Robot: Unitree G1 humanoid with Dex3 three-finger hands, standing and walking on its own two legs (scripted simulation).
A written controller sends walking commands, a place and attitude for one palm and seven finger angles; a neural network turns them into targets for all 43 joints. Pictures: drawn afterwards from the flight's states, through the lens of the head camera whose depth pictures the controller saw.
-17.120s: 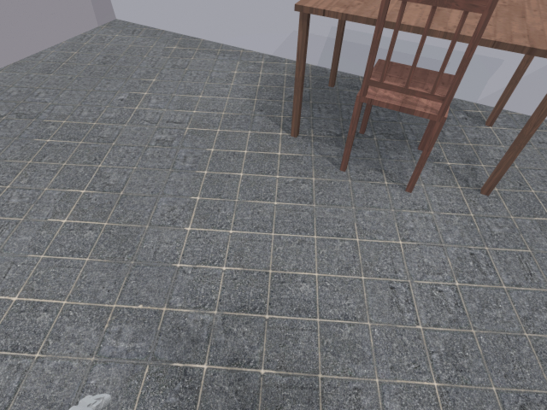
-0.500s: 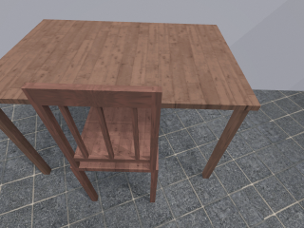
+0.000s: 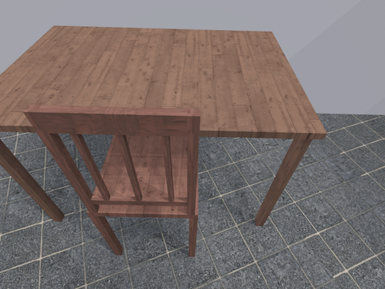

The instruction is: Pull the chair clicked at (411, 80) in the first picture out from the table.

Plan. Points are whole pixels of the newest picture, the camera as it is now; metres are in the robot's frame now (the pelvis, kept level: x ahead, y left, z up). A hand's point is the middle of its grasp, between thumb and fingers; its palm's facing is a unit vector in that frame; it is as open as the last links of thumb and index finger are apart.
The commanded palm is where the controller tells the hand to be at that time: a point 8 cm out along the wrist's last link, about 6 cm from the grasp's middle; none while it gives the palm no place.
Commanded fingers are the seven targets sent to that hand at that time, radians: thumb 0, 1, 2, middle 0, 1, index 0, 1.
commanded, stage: look again from close up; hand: left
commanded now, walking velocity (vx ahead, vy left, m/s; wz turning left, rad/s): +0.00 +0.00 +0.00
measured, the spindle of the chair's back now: (131, 170) +0.43 +0.21 -0.07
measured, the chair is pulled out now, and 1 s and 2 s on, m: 0.00 0.00 0.00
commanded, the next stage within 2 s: raise the hand toward the chair's back in 0.16 s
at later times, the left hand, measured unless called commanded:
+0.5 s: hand (113, 256) +0.19 +0.18 -0.02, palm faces +0.17 -0.98 -0.11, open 7.8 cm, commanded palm +0.10 +0.21 -0.07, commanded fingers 0.00 0.60 0.77 -0.17 -0.25 -0.17 -0.25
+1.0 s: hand (126, 274) +0.17 +0.15 -0.05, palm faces -0.09 -1.00 -0.02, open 12.0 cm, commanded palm +0.13 +0.23 -0.06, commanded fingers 0.00 0.01 0.52 -0.11 -0.16 -0.11 -0.16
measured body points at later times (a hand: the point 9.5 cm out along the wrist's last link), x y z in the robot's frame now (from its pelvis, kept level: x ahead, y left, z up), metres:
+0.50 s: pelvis -0.03 +0.00 -0.03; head -0.01 -0.02 +0.42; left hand +0.18 +0.23 -0.01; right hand +0.11 -0.27 -0.13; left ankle +0.01 +0.10 -0.74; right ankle -0.03 -0.09 -0.74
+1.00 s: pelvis -0.05 -0.01 -0.11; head +0.02 -0.02 +0.33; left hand +0.16 +0.20 -0.05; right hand +0.17 -0.19 -0.20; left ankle +0.01 +0.10 -0.74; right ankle -0.03 -0.09 -0.74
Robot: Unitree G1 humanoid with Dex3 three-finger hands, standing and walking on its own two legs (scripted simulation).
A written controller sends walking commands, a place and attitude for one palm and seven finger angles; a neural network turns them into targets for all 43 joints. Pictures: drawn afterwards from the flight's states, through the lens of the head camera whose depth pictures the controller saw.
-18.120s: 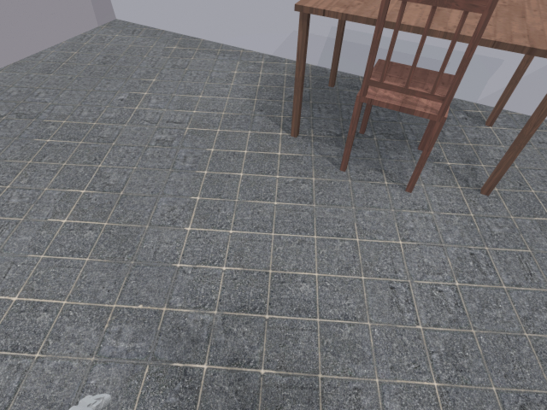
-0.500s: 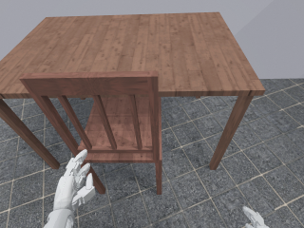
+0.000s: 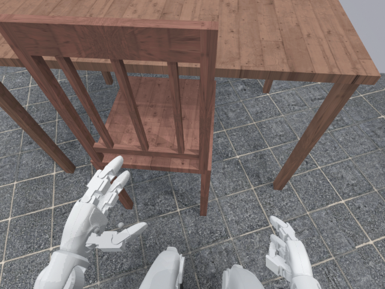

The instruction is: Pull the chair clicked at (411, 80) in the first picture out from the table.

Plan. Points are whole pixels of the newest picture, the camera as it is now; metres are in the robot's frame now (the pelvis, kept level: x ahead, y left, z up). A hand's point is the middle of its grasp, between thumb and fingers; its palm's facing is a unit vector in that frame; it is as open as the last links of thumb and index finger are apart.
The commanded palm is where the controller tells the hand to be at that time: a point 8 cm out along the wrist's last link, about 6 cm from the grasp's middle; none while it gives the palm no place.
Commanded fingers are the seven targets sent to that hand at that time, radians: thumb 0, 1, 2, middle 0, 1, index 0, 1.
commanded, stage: raise the hand toward the chair's back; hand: left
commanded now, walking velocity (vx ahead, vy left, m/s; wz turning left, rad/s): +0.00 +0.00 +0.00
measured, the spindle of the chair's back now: (133, 112) +0.49 +0.20 +0.05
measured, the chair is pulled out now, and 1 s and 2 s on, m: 0.00 0.00 0.00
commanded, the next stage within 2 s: aim the fingers beside a spindle in 1.36 s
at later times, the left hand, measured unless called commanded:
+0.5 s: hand (91, 209) +0.24 +0.21 +0.07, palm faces +0.03 -1.00 -0.03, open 16.1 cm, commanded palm +0.22 +0.26 +0.07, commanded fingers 0.00 -0.50 0.30 -0.06 -0.08 -0.06 -0.08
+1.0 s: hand (76, 189) +0.27 +0.25 +0.07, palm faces -0.02 -1.00 -0.03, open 16.9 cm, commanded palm +0.25 +0.30 +0.08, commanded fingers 0.00 -0.50 0.30 -0.06 -0.08 -0.06 -0.08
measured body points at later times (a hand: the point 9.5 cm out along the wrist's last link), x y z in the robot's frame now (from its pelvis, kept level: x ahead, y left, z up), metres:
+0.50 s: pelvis +0.01 +0.02 +0.02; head +0.07 +0.04 +0.47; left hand +0.23 +0.26 +0.07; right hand +0.20 -0.22 -0.04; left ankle +0.07 +0.11 -0.63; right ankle +0.01 -0.08 -0.63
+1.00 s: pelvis +0.02 +0.04 +0.03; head +0.09 +0.06 +0.48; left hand +0.27 +0.30 +0.07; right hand +0.19 -0.20 -0.04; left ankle +0.07 +0.11 -0.63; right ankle +0.01 -0.08 -0.63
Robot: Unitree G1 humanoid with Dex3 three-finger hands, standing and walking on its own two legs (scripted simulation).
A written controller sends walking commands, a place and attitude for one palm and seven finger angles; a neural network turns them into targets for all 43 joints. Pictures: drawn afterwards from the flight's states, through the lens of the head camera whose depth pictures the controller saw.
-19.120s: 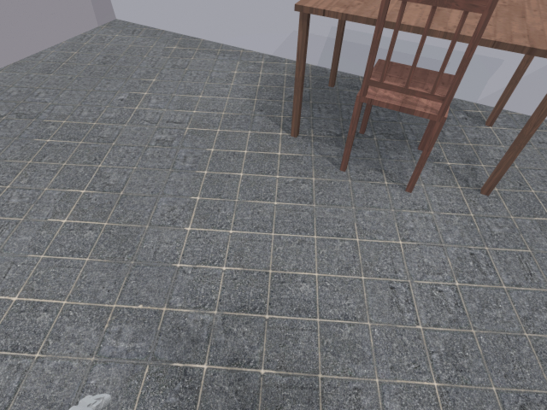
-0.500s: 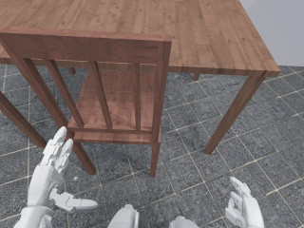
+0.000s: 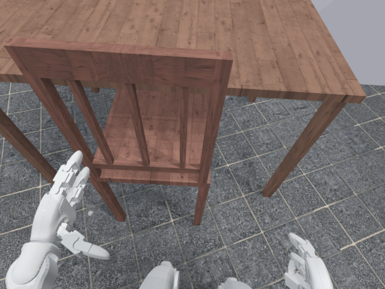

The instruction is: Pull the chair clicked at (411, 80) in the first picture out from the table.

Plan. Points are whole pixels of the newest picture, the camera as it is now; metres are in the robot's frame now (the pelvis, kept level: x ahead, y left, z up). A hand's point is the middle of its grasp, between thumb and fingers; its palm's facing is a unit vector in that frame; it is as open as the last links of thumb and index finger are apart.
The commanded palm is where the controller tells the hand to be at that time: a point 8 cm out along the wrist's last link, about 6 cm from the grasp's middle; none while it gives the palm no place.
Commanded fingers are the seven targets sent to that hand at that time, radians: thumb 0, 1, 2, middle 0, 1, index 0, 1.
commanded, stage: raise the hand toward the chair's back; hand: left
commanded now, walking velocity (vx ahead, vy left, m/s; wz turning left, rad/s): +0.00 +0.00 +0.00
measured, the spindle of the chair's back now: (139, 130) +0.46 +0.16 +0.01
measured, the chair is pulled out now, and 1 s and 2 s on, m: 0.00 0.00 0.00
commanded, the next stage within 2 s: aim the fingers beside a spindle in 0.36 s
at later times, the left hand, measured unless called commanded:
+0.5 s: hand (92, 217) +0.24 +0.20 +0.04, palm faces +0.03 -1.00 -0.05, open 16.9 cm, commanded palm +0.22 +0.25 +0.04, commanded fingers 0.00 -0.50 0.30 -0.06 -0.08 -0.06 -0.08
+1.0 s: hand (114, 203) +0.28 +0.18 +0.02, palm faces +0.01 -1.00 -0.05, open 16.9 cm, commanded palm +0.26 +0.23 +0.02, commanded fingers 0.00 -0.50 0.30 -0.06 -0.08 -0.06 -0.08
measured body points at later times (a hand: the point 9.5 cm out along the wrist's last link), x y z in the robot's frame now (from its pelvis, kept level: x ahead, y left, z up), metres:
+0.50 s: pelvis +0.00 -0.01 +0.00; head +0.06 +0.01 +0.45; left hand +0.23 +0.26 +0.05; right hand +0.18 -0.24 -0.07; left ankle +0.04 +0.07 -0.66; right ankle -0.01 -0.12 -0.66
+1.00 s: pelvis +0.00 -0.02 -0.01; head +0.09 -0.01 +0.43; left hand +0.27 +0.23 +0.02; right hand +0.17 -0.27 -0.10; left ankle +0.04 +0.07 -0.66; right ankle -0.01 -0.12 -0.66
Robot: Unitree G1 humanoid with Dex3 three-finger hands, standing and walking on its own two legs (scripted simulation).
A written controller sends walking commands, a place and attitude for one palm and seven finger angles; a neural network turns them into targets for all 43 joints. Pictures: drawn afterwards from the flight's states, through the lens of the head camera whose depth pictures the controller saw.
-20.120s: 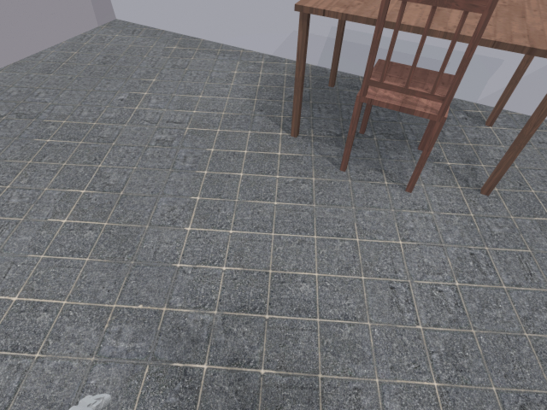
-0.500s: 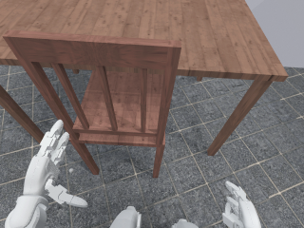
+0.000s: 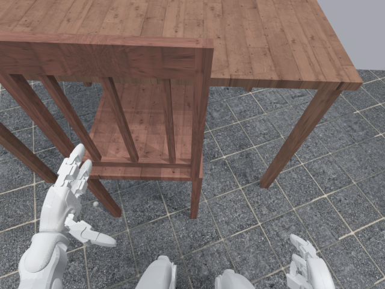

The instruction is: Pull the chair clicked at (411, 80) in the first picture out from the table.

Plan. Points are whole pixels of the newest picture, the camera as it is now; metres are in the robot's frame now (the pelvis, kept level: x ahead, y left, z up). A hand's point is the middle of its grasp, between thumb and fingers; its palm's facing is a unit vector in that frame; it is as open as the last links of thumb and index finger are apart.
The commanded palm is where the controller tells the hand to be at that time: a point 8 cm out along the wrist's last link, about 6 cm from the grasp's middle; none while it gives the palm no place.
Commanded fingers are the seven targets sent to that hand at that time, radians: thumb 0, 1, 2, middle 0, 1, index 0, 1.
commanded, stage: aim the fingers beside a spindle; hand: left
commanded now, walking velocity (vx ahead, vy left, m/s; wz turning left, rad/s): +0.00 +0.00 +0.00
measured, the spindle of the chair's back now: (123, 126) +0.46 +0.19 +0.03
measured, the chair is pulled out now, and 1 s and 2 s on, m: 0.00 0.00 0.00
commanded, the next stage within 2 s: none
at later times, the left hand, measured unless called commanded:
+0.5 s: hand (110, 198) +0.29 +0.18 +0.01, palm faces +0.02 -1.00 -0.03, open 16.9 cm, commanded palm +0.27 +0.23 +0.02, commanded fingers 0.00 -0.50 0.30 -0.06 -0.08 -0.06 -0.08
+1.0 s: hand (125, 188) +0.31 +0.16 +0.00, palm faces -0.01 -1.00 -0.03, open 16.9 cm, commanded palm +0.29 +0.21 +0.00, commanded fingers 0.00 -0.50 0.30 -0.06 -0.08 -0.06 -0.08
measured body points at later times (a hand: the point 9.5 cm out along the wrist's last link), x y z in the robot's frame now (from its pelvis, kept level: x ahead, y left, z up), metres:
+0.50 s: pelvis -0.01 +0.00 -0.01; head +0.08 +0.00 +0.43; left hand +0.28 +0.23 +0.02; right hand +0.17 -0.25 -0.11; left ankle +0.04 +0.09 -0.65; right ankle -0.01 -0.10 -0.65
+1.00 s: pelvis -0.01 +0.00 -0.03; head +0.09 +0.01 +0.41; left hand +0.31 +0.21 +0.01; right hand +0.14 -0.24 -0.13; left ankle +0.04 +0.09 -0.65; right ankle -0.01 -0.10 -0.65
